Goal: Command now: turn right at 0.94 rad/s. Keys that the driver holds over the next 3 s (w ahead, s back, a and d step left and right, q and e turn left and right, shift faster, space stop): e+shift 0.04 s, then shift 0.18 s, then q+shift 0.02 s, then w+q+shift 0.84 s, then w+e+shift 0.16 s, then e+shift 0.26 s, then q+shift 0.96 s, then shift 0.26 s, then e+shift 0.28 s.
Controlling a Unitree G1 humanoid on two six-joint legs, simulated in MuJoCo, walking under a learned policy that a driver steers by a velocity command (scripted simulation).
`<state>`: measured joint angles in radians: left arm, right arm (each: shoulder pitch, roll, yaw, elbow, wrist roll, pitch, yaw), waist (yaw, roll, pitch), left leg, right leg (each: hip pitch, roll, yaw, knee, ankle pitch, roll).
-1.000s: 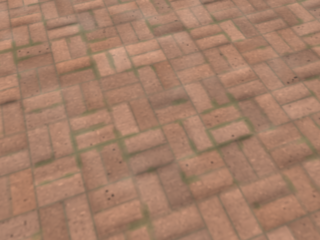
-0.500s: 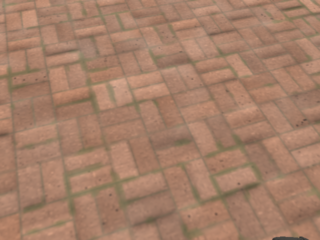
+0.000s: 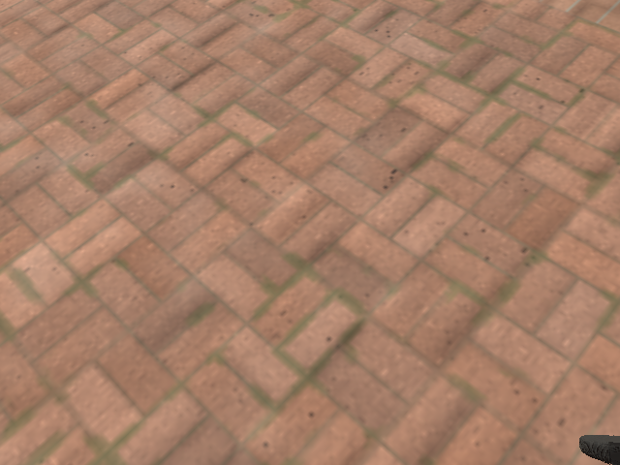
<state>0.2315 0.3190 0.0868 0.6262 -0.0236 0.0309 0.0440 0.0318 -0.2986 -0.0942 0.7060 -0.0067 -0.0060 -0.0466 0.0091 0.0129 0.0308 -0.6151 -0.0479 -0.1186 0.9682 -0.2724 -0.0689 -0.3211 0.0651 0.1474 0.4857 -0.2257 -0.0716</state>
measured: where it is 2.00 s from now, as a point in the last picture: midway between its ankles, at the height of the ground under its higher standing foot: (180, 260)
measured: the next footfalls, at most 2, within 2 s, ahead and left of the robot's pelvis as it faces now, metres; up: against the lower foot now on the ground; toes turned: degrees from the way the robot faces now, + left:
left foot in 0.24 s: +0.12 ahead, +0.13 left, +0.00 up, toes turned -19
right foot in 0.56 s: +0.13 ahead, -0.11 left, +0.00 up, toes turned +1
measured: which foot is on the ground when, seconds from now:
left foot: up 0.00-0.22, down 0.24-0.56, up 0.58-0.96, down 0.98-1.00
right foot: down 0.00-0.26, up 0.28-0.54, down 0.56-0.98, up 1.00-1.00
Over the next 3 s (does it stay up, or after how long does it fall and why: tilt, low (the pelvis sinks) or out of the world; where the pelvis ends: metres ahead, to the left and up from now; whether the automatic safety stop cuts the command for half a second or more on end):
stays up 1.04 0.48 -0.01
